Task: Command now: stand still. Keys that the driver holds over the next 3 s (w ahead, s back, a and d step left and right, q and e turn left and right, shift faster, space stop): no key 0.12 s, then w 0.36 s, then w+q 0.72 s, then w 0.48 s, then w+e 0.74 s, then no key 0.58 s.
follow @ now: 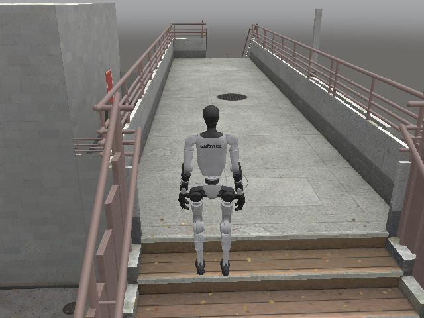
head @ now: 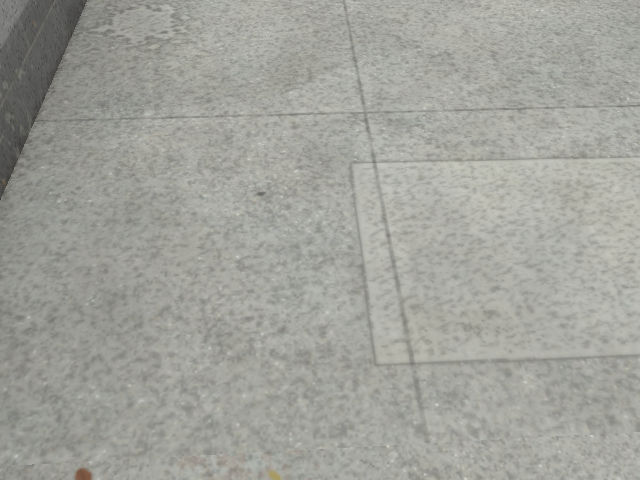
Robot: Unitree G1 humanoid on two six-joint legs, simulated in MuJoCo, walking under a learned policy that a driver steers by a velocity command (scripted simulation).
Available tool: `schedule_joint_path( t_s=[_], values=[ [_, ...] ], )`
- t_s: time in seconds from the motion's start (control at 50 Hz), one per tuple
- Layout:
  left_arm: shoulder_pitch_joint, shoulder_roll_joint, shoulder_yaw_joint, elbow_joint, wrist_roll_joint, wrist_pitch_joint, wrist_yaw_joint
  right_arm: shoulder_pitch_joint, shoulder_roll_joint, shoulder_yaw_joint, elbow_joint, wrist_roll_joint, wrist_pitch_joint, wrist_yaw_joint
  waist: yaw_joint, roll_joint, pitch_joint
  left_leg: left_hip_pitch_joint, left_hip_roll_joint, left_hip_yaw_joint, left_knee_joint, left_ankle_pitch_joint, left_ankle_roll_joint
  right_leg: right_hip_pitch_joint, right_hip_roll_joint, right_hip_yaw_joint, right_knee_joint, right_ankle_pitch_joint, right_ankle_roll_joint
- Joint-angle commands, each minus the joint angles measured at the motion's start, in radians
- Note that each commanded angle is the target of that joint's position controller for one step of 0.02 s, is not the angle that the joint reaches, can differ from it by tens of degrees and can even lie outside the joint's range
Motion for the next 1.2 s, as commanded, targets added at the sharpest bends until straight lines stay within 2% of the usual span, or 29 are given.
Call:
schedule_joint_path(
  t_s=[0.02,0.14,0.2,0.3,0.34,0.44,0.48,0.5,0.52,0.54,0.56,0.58,0.62,0.68,0.74,0.78,0.8,0.84,0.88,0.9,0.92,0.94,0.96,0.98,1.02,1.04,1.08,1.12,1.2],
  values=[
    [0.073,0.065,0.009,-0.011,-0.001,-0.005,0.002,0.079,-0.066,-0.008,-0.010,0.000,-0.005,-0.005,0.001,0.009,0.068,0.017,0.118,-0.114,-0.069,0.075,0.033,-0.083,-0.115,0.081,-0.065,0.164,-0.048],
    [0.094,0.063,0.008,0.023,-0.001,-0.004,0.001,0.093,-0.067,0.001,-0.002,-0.001,-0.002,-0.006,0.000,0.014,0.068,0.010,0.113,-0.121,-0.079,-0.023,0.045,-0.098,-0.105,0.075,-0.076,0.054,-0.049],
    [0.105,0.101,0.028,0.015,0.001,0.002,0.000,0.103,-0.137,-0.026,-0.006,0.003,0.008,-0.007,0.002,0.049,0.114,-0.065,0.117,-0.179,-0.098,-0.368,0.097,-0.169,-0.036,0.036,0.012,-0.239,-0.069],
    [-0.001,0.029,0.013,-0.064,0.024,-0.009,-0.023,0.159,-0.164,-0.056,0.003,0.002,-0.001,0.007,-0.043,0.163,0.140,-0.066,0.303,-0.472,-0.250,-0.626,0.236,-0.381,-0.029,-0.070,0.403,-0.180,-0.057],
    [-0.031,0.072,0.027,-0.094,0.021,-0.024,-0.036,0.152,-0.191,-0.067,0.013,-0.001,-0.017,0.012,-0.045,0.128,0.130,-0.048,0.351,-0.519,-0.277,-0.582,0.291,-0.477,-0.064,-0.079,0.575,-0.183,-0.046],
    [0.014,0.070,0.027,-0.128,-0.003,-0.045,-0.054,0.034,-0.192,-0.070,0.004,-0.013,-0.050,0.002,0.046,0.076,0.075,-0.095,0.252,-0.262,-0.232,-0.212,0.221,-0.367,-0.096,-0.046,0.527,-0.211,-0.043],
    [0.205,0.052,0.027,-0.068,0.008,-0.035,-0.044,-0.071,-0.176,-0.066,-0.013,-0.004,-0.047,0.005,0.164,0.076,0.055,-0.284,0.179,-0.157,-0.082,-0.049,0.209,0.000,-0.042,-0.124,0.268,-0.112,-0.070],
    [0.338,0.085,0.046,-0.018,0.010,-0.031,-0.029,-0.094,-0.168,-0.065,-0.024,-0.003,-0.054,0.017,0.221,-0.011,0.051,-0.364,0.132,-0.122,0.134,0.216,0.208,0.169,0.008,-0.143,0.111,-0.025,-0.077],
    [0.481,0.121,0.061,0.029,0.023,-0.034,-0.014,-0.130,-0.167,-0.065,-0.036,0.012,-0.060,0.039,0.272,-0.152,-0.010,-0.487,0.067,-0.061,0.459,0.238,0.174,0.355,-0.053,-0.049,0.003,-0.010,-0.083],
    [0.518,0.152,0.059,0.028,0.020,-0.037,-0.006,-0.143,-0.048,-0.036,-0.056,-0.003,-0.079,0.062,0.238,-0.291,-0.052,-0.655,-0.037,-0.058,0.830,-0.130,0.101,0.391,-0.311,0.325,-0.134,-0.141,-0.087],
    [0.435,0.207,0.060,0.003,0.029,-0.030,-0.001,-0.024,-0.055,-0.053,-0.069,0.008,-0.078,0.075,0.136,-0.336,-0.075,-0.764,-0.069,-0.147,1.097,-0.160,0.074,0.320,-0.447,0.698,-0.334,-0.401,-0.189],
    [0.282,0.200,0.064,-0.011,0.028,-0.034,-0.008,-0.101,-0.075,-0.054,-0.115,-0.014,-0.069,0.074,0.068,-0.217,0.075,-0.909,0.009,-0.107,1.351,-0.113,0.065,0.190,-0.493,0.701,-0.359,-0.647,-0.234],
    [0.207,0.116,0.040,0.016,0.030,-0.071,-0.042,-0.258,-0.016,-0.037,-0.194,-0.019,-0.063,0.055,0.054,-0.024,0.168,-1.124,0.012,-0.114,1.747,-0.108,0.079,0.106,-0.414,0.385,-0.269,-0.399,-0.194],
    [0.240,0.015,-0.001,0.108,0.044,-0.094,-0.058,-0.288,0.089,0.003,-0.284,-0.009,-0.026,0.037,-0.002,-0.001,0.153,-1.268,-0.021,-0.179,1.999,-0.133,0.146,0.026,-0.370,0.153,-0.186,-0.116,-0.093],
    [0.200,0.010,-0.023,0.144,0.025,-0.104,-0.078,-0.481,0.081,0.041,-0.433,0.008,0.005,0.031,-0.045,-0.006,0.224,-1.158,0.001,-0.056,1.655,-0.167,0.165,-0.199,-0.256,-0.070,-0.330,-0.144,-0.008],
    [0.255,0.038,-0.025,0.155,0.003,-0.096,-0.039,-0.515,0.044,0.053,-0.467,0.025,0.027,0.049,-0.023,-0.047,0.208,-0.959,0.014,0.105,1.377,-0.150,0.138,-0.273,-0.231,-0.135,-0.469,0.132,-0.061],
    [0.275,0.057,-0.023,0.165,-0.013,-0.087,-0.018,-0.494,0.036,0.055,-0.464,0.017,0.034,0.055,-0.025,-0.055,0.171,-0.855,0.029,0.163,1.264,-0.179,0.134,-0.216,-0.210,-0.183,-0.488,0.289,-0.085],
    [0.299,0.135,-0.011,0.117,-0.049,-0.095,0.006,-0.433,0.030,0.050,-0.419,0.026,0.039,0.054,-0.039,-0.009,0.003,-0.531,-0.038,0.301,1.064,-0.218,0.161,-0.085,-0.234,-0.251,-0.318,1.239,-0.092],
    [0.290,0.262,0.033,0.081,-0.040,-0.098,0.028,-0.249,-0.022,0.019,-0.365,0.025,0.045,0.052,-0.129,-0.179,-0.174,-0.431,-0.101,0.247,0.865,-0.327,0.190,0.207,-0.322,-0.225,-0.014,1.746,-0.090],
    [0.250,0.290,0.053,0.041,-0.031,-0.100,0.015,-0.145,-0.086,-0.004,-0.341,0.004,0.034,0.059,-0.160,-0.247,-0.257,-0.343,-0.136,0.170,0.742,-0.408,0.209,0.296,-0.335,-0.213,0.218,1.762,-0.091],
    [0.207,0.290,0.066,-0.020,-0.019,-0.118,-0.009,-0.072,-0.164,-0.033,-0.343,-0.021,0.027,0.062,-0.194,-0.259,-0.346,-0.121,-0.110,-0.056,0.615,-0.440,0.236,0.165,-0.330,-0.194,0.508,1.563,-0.101],
    [0.153,0.181,0.051,-0.126,0.000,-0.146,-0.060,-0.098,-0.294,-0.075,-0.340,-0.012,0.019,0.054,-0.143,0.036,-0.383,0.067,0.107,-0.664,0.255,-0.775,0.334,-0.237,-0.157,-0.159,0.911,0.716,-0.053],
    [0.054,0.184,0.081,-0.153,0.031,-0.158,-0.106,-0.142,-0.323,-0.114,-0.322,0.003,0.037,0.039,-0.144,0.104,-0.349,0.067,0.199,-1.187,-0.149,-0.850,0.381,-0.512,0.031,0.042,1.360,0.152,-0.021],
    [0.045,0.112,0.073,-0.220,0.040,-0.152,-0.106,-0.243,-0.286,-0.113,-0.310,0.003,0.023,0.043,-0.042,0.049,-0.245,-0.004,0.259,-1.113,-0.185,-0.753,0.341,-0.666,-0.027,0.138,1.581,0.171,-0.021],
    [-0.096,0.020,0.029,-0.320,0.030,-0.126,-0.051,-0.214,-0.186,-0.093,-0.219,-0.013,-0.027,0.043,0.045,-0.111,0.044,-0.290,0.200,-0.749,-0.065,-0.329,0.269,-0.758,-0.081,0.082,1.594,0.125,-0.030],
    [-0.097,0.020,0.019,-0.332,0.036,-0.103,-0.027,-0.211,-0.110,-0.076,-0.182,-0.012,-0.039,0.046,0.083,-0.142,0.065,-0.358,0.161,-0.625,-0.003,-0.087,0.244,-0.756,-0.094,0.063,1.622,0.137,-0.013],
    [-0.052,0.014,-0.003,-0.344,0.050,-0.066,-0.033,-0.163,-0.131,-0.082,-0.167,-0.031,-0.064,0.043,0.094,-0.077,0.053,-0.252,0.050,-0.432,0.050,0.004,0.240,-0.806,-0.101,0.079,1.461,0.008,-0.023],
    [-0.106,0.065,0.006,-0.357,0.050,-0.049,-0.038,-0.091,-0.133,-0.075,-0.152,-0.019,-0.078,0.041,0.075,-0.068,0.057,-0.208,0.039,-0.400,0.002,0.102,0.217,-0.818,-0.127,0.066,1.253,-0.016,-0.019],
    [-0.292,0.115,0.004,-0.415,0.057,-0.038,-0.055,0.031,-0.222,-0.094,-0.179,0.006,-0.107,0.027,-0.008,-0.016,-0.026,-0.050,0.063,-0.398,-0.095,0.430,0.189,-0.743,-0.124,-0.024,0.816,0.100,0.014]
  ],
)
